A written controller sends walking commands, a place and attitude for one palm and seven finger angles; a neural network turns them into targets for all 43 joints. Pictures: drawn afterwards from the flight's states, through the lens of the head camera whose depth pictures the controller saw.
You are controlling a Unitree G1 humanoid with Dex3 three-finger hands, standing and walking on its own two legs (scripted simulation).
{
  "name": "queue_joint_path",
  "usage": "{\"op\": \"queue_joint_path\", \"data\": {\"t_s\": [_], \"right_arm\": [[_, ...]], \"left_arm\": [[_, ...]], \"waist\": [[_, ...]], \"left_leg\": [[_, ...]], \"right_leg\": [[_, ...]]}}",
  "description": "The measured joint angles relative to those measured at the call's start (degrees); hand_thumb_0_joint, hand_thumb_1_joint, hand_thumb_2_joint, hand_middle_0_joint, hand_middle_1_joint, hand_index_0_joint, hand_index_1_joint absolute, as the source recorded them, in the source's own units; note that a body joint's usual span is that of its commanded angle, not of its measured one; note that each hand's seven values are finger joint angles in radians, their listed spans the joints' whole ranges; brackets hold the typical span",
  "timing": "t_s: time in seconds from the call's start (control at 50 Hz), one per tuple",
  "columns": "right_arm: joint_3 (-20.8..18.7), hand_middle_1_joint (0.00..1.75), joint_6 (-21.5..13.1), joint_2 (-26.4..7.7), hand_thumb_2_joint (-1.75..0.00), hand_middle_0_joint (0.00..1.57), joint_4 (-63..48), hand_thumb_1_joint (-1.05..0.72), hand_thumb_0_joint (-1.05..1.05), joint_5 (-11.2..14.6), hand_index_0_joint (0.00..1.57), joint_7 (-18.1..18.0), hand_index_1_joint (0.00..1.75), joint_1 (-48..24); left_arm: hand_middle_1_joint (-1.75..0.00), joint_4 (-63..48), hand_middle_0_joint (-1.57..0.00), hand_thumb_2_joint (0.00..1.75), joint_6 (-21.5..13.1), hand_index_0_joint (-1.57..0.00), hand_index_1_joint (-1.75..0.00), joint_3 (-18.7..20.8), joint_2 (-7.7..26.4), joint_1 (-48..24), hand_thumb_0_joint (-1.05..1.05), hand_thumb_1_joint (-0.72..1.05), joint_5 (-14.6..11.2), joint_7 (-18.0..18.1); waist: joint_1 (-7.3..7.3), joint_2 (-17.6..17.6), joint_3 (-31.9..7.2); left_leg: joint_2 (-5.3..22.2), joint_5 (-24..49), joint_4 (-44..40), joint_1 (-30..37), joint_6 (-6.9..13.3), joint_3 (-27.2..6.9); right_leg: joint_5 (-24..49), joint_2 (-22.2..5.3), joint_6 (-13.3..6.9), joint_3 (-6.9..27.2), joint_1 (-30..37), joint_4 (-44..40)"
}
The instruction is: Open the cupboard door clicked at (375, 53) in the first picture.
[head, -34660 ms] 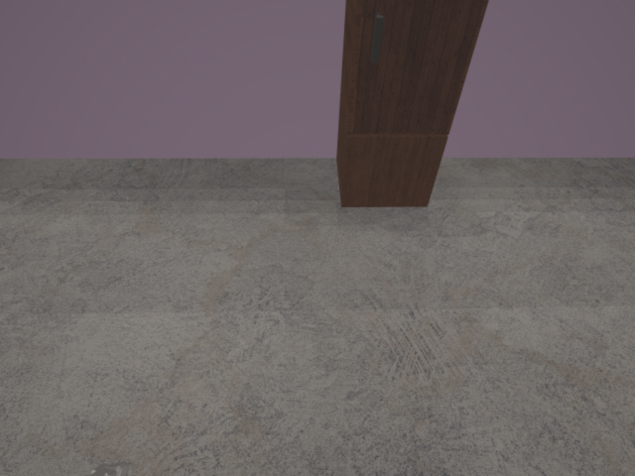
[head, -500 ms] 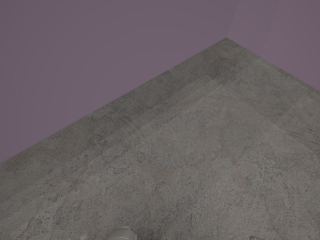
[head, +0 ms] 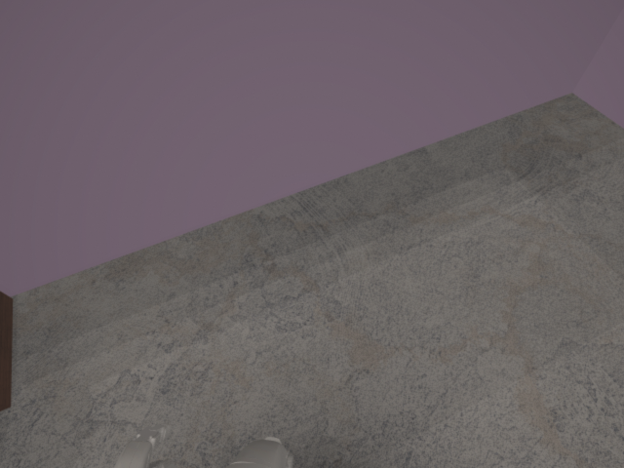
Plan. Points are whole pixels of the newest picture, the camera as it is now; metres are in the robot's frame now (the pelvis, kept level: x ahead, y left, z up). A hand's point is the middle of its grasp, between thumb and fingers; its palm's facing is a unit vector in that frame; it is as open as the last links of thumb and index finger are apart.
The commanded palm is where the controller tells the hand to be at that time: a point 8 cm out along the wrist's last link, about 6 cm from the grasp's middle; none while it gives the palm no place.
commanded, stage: turn to face it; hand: left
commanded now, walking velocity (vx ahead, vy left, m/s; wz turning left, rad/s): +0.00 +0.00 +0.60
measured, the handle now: out of the picture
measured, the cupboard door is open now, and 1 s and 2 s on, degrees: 49 49 49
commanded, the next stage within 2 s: none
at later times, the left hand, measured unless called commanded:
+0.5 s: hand out of the picture +0.05 +0.25 -0.16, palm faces +0.33 -0.91 -0.27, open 7.4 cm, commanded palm none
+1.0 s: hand out of the picture -0.03 +0.16 -0.17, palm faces +0.62 -0.76 -0.21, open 7.3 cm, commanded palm none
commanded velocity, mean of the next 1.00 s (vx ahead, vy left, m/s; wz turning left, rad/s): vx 0.00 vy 0.00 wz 0.60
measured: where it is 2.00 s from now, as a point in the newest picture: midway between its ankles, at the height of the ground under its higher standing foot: outside the picture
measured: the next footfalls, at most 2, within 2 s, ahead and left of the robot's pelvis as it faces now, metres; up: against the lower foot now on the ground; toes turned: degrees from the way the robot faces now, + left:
left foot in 0.26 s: +0.05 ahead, +0.13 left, +0.00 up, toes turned +17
right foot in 0.66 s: +0.12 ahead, -0.13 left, +0.00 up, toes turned +22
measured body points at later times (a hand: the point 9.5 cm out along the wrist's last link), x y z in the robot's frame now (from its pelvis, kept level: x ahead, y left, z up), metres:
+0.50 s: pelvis +0.02 +0.00 +0.01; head +0.08 +0.04 +0.45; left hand +0.03 +0.30 -0.14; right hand +0.19 -0.21 -0.13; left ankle +0.01 +0.11 -0.73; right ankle +0.05 -0.16 -0.66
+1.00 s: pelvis +0.04 -0.02 +0.00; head +0.08 +0.02 +0.45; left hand -0.07 +0.20 -0.15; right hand +0.30 -0.17 -0.13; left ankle -0.02 +0.06 -0.72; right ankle +0.09 -0.15 -0.73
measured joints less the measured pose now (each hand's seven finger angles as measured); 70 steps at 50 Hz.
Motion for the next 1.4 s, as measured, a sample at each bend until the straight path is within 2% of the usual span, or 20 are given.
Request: {"op": "queue_joint_path", "data": {"t_s": [0.06, 0.1, 0.2, 0.26, 0.28, 0.32, 0.4, 0.52, 0.58, 0.64, 0.72, 0.76, 0.8, 0.96, 1.0, 1.02, 1.08, 1.16, 1.28, 1.4], "right_arm": [[-0.42, 0.3, 0.51, -0.69, -0.9, 0.2, 0.6, -0.91, 0.01, -0.13, 0.2, 0.34, 0.3, -0.51], [-0.28, 0.3, 0.62, -0.4, -0.9, 0.19, 0.66, -0.91, 0.01, -0.03, 0.2, 0.6, 0.3, -0.76], [0.56, 0.3, 0.09, 0.39, -0.9, 0.19, 0.34, -0.91, 0.01, 0.19, 0.2, 1.04, 0.3, -1.75], [0.97, 0.3, -0.82, 0.2, -0.9, 0.19, -0.65, -0.91, 0.01, 0.05, 0.2, 1.22, 0.3, -2.26], [0.87, 0.3, -1.48, 0.18, -0.9, 0.19, -1.07, -0.91, 0.01, -0.14, 0.2, 1.16, 0.3, -2.4], [1.11, 0.3, -2.32, 0.84, -0.9, 0.19, -1.54, -0.91, 0.01, -0.26, 0.2, 0.77, 0.3, -2.86], [1.65, 0.3, -2.67, 1.53, -0.9, 0.2, -1.95, -0.91, 0.01, -0.54, 0.2, -0.37, 0.3, -2.04], [1.79, 0.3, -2.36, 1.68, -0.9, 0.2, -1.01, -0.9, 0.01, -0.7, 0.21, -0.61, 0.3, -0.47], [1.49, 0.3, -1.83, 1.61, -0.9, 0.2, -0.62, -0.9, 0.01, -0.79, 0.21, -0.42, 0.3, 0.27], [0.98, 0.3, -1.04, 1.39, -0.9, 0.2, -0.4, -0.9, 0.01, -0.47, 0.21, -0.31, 0.3, 1.06], [-0.25, 0.3, 0.03, -0.31, -0.9, 0.2, 0.37, -0.9, 0.01, -0.13, 0.21, 0.01, 0.3, 0.55], [-0.56, 0.3, 0.38, -0.79, -0.9, 0.2, 0.79, -0.91, 0.01, -0.21, 0.2, 0.28, 0.3, 0.15], [-0.51, 0.3, 0.59, -0.7, -0.9, 0.2, 0.9, -0.91, 0.01, -0.15, 0.2, 0.54, 0.3, -0.25], [0.54, 0.3, 0.21, 0.36, -0.9, 0.19, 0.2, -0.91, 0.01, 0.22, 0.2, 1.06, 0.3, -2.88], [0.85, 0.3, -0.48, 0.45, -0.9, 0.19, -0.54, -0.91, 0.01, 0.17, 0.2, 1.12, 0.3, -3.31], [0.92, 0.3, -1.08, 0.28, -0.9, 0.19, -1.06, -0.91, 0.01, 0.03, 0.2, 1.15, 0.3, -3.35], [1.33, 0.3, -2.35, 1.24, -0.9, 0.19, -1.75, -0.91, 0.01, -0.2, 0.2, 0.56, 0.3, -3.85], [1.93, 0.3, -2.57, 1.94, -0.9, 0.2, -1.82, -0.91, 0.01, -0.45, 0.2, -0.55, 0.3, -2.56], [2.19, 0.3, -2.41, 2.43, -0.9, 0.2, -0.33, -0.9, 0.01, -0.46, 0.21, -0.68, 0.3, -0.13], [1.45, 0.3, -1.63, 2.35, -0.9, 0.2, 0.58, -0.9, 0.01, -0.73, 0.21, -0.39, 0.3, 1.95]], "left_arm": [[-0.3, 0.16, -0.2, 0.9, 0.12, -0.2, -0.3, -0.72, -1.62, 1.18, 0.0, 0.91, -0.11, 0.28], [-0.3, 0.36, -0.2, 0.9, 0.15, -0.2, -0.3, -0.86, -2.03, 1.84, 0.0, 0.91, -0.06, 0.33], [-0.3, 0.76, -0.2, 0.9, -0.15, -0.21, -0.3, -0.6, -1.74, 3.0, 0.0, 0.91, 0.22, 0.06], [-0.3, 1.1, -0.2, 0.9, -0.02, -0.21, -0.3, -0.1, -0.6, 4.18, 0.0, 0.91, -0.05, -0.32], [-0.3, 1.37, -0.2, 0.9, 0.38, -0.21, -0.3, 0.16, -0.01, 4.35, 0.0, 0.91, -0.32, -0.46], [-0.3, 2.13, -0.2, 0.9, 2.03, -0.21, -0.3, 0.76, 1.6, 3.39, 0.0, 0.91, -0.49, -0.21], [-0.3, 2.92, -0.2, 0.9, 3.44, -0.2, -0.3, 1.72, 3.17, 1.36, 0.0, 0.91, -0.33, -0.07], [-0.3, 1.29, -0.2, 0.9, 2.83, -0.2, -0.3, 1.83, 3.28, -0.69, 0.0, 0.91, -0.4, -0.49], [-0.3, 0.55, -0.2, 0.9, 2.5, -0.2, -0.3, 1.54, 2.82, -1.46, 0.0, 0.91, -0.55, -0.5], [-0.3, -0.47, -0.2, 0.9, 1.44, -0.2, -0.3, 1.11, 2.33, -1.25, 0.0, 0.91, -0.64, -0.56], [-0.3, -0.43, -0.2, 0.9, 0.16, -0.2, -0.3, -0.04, 0.03, -0.05, 0.0, 0.91, 0.02, 0.04], [-0.3, -0.18, -0.2, 0.9, 0.22, -0.2, -0.3, -0.49, -1.01, 1.16, 0.0, 0.91, -0.1, 0.24], [-0.3, 0.2, -0.2, 0.9, 0.29, -0.2, -0.3, -0.7, -1.58, 2.22, 0.0, 0.91, -0.13, 0.37], [-0.3, 1.57, -0.2, 0.9, 0.0, -0.21, -0.3, -0.48, -1.3, 5.19, 0.0, 0.91, 0.32, -0.03], [-0.3, 2.08, -0.2, 0.9, 0.23, -0.21, -0.3, -0.03, -0.43, 6.08, 0.0, 0.9, 0.1, -0.23], [-0.3, 2.28, -0.2, 0.9, 0.54, -0.21, -0.3, 0.25, 0.01, 6.6, 0.0, 0.9, -0.14, -0.37], [-0.3, 3.62, -0.2, 0.9, 2.79, -0.2, -0.3, 1.0, 2.12, 5.28, 0.0, 0.91, -0.35, -0.1], [-0.3, 3.96, -0.2, 0.9, 3.65, -0.2, -0.3, 1.79, 3.36, 2.89, 0.01, 0.91, -0.22, -0.19], [-0.3, 2.11, -0.2, 0.9, 2.8, -0.2, -0.3, 1.91, 3.59, 0.33, 0.0, 0.91, -0.22, -0.52], [-0.3, 0.61, -0.2, 0.9, 2.35, -0.2, -0.3, 1.29, 2.6, -2.14, 0.0, 0.91, -0.57, -0.4]], "waist": [[-0.67, -0.2, 0.43], [-0.88, -1.54, 0.73], [0.05, -4.63, 1.57], [0.54, -5.29, 1.37], [0.37, -5.43, 1.09], [0.71, -6.47, 1.61], [1.01, -5.65, 1.18], [0.93, -3.23, 0.49], [0.33, -2.06, 0.07], [0.04, -1.4, -0.75], [-0.34, 0.29, -0.39], [-0.53, 0.15, -0.26], [-0.69, -0.88, -0.05], [1.1, -4.89, 1.36], [1.36, -5.54, 1.16], [1.34, -5.47, 0.7], [1.89, -6.83, 1.36], [1.8, -5.73, 0.92], [1.45, -3.91, -0.32], [-0.28, -2.01, -0.88]], "left_leg": [[1.02, 0.46, 12.07, -3.15, -1.31, 3.41], [1.96, 1.06, 11.59, -2.76, -1.98, 5.54], [2.95, 2.17, -4.89, 2.74, -1.96, 9.32], [2.5, 10.57, -16.81, 7.52, -0.63, 10.69], [2.1, 10.99, -17.26, 7.38, 1.58, 10.36], [1.3, 8.89, -14.27, 6.0, 3.75, 9.48], [1.24, 9.95, -16.98, 6.79, 3.3, 6.82], [1.08, 13.17, -22.1, 8.71, 2.56, 2.82], [0.96, 13.32, -21.94, 8.45, 1.58, 0.57], [0.24, 12.21, -19.32, 6.86, 0.19, -1.58], [-0.51, 0.02, 0.82, 0.21, -0.14, -0.28], [0.07, 0.38, 9.99, -2.15, -0.94, 2.09], [1.03, 1.33, 12.64, -2.6, -1.7, 4.19], [2.51, 2.28, -7.42, 4.68, -1.62, 9.15], [2.05, 7.27, -15.29, 7.98, -0.85, 10.15], [2.03, 11.59, -18.02, 8.91, 0.62, 9.84], [0.81, 9.06, -14.74, 7.51, 4.18, 8.87], [0.61, 10.44, -18.42, 8.75, 4.14, 6.07], [0.13, 13.84, -23.64, 10.42, 3.98, 2.42], [-0.48, 14.34, -23.11, 9.11, 2.42, -1.89]], "right_leg": [[0.96, -1.31, 0.12, -2.17, 2.43, -2.37], [1.36, -2.4, 0.23, -3.5, 3.88, -3.98], [-0.1, -4.9, 1.01, -7.17, 5.34, -3.38], [-3.45, -6.4, 2.12, -9.31, 4.03, 2.25], [-4.79, -6.8, 2.86, -8.75, 2.03, 7.12], [-10.82, -5.59, 3.72, -3.72, -2.91, 19.23], [-8.47, -2.87, 4.43, 0.77, -9.53, 30.18], [-5.09, -1.26, 4.53, 3.44, -9.69, 21.72], [-4.68, -0.06, 4.17, 3.51, -6.68, 13.55], [0.64, 0.99, 3.54, 2.76, -1.06, 1.07], [0.87, 0.13, -0.04, -0.1, 0.79, -0.19], [1.19, -0.76, -0.3, -1.48, 2.41, -1.88], [1.86, -1.74, -0.31, -2.77, 3.89, -3.74], [0.42, -5.12, 0.91, -8.47, 5.41, -3.0], [-1.65, -6.22, 1.76, -9.85, 4.48, 0.44], [-2.92, -6.71, 2.27, -10.16, 2.98, 3.87], [-11.33, -5.39, 3.77, -3.38, -3.94, 20.19], [-7.22, -2.85, 4.37, 1.03, -9.86, 29.44], [-2.92, -1.62, 4.85, 3.89, -10.81, 24.81], [-3.6, 0.87, 4.21, 4.12, -5.12, 10.92]]}}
